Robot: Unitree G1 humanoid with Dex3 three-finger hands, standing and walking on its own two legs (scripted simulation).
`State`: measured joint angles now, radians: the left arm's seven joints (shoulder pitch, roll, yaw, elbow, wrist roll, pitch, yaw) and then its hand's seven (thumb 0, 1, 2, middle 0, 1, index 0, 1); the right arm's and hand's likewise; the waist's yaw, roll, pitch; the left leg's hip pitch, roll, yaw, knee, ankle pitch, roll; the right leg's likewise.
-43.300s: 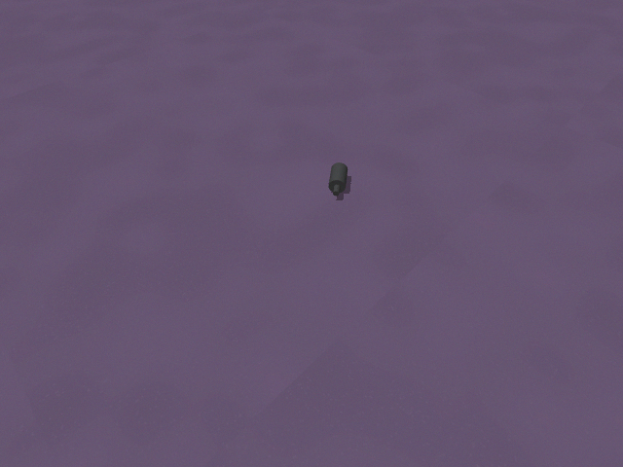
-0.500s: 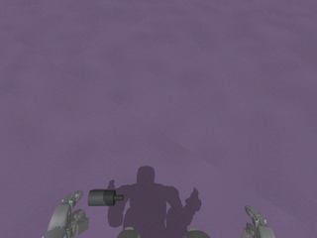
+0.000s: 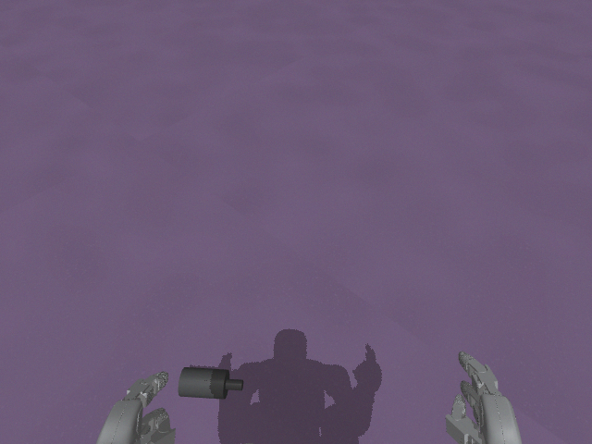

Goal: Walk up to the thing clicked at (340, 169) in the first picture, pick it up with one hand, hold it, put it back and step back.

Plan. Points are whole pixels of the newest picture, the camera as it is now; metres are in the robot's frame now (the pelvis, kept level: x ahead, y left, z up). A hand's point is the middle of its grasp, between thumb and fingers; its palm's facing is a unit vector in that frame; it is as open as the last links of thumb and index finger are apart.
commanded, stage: home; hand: left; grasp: from above
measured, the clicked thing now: (212, 383) +0.43 +0.27 -0.67
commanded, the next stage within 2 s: stand in 1.66 s
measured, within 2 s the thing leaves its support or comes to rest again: neither
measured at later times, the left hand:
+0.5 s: hand (169, 435) +0.16 +0.18 -0.04, palm faces +0.03 -0.98 -0.19, open 7.4 cm
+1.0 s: hand (167, 436) +0.16 +0.18 -0.04, palm faces +0.03 -0.98 -0.20, open 7.4 cm
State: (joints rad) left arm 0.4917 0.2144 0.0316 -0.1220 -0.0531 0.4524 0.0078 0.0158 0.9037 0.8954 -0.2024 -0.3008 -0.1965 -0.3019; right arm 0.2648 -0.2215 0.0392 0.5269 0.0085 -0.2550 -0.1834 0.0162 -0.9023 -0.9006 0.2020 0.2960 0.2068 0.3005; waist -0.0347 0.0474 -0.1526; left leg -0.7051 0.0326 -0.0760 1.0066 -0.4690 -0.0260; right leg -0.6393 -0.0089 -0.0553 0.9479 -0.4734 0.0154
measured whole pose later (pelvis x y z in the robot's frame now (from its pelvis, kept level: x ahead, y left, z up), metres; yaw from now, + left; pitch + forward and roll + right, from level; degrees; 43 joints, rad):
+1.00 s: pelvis +0.00 +0.01 +0.00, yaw -1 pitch +9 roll -3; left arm 0.50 0.22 0.03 -0.14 -0.06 0.46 0.01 0.02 0.90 0.90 -0.20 -0.30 -0.20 -0.30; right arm 0.29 -0.22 0.04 0.54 0.01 -0.25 -0.19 0.02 -0.90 -0.90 0.20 0.30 0.21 0.30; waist -0.04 0.05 -0.16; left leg -0.70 0.03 -0.07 1.02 -0.47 -0.02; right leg -0.64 -0.01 -0.04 0.95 -0.47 0.02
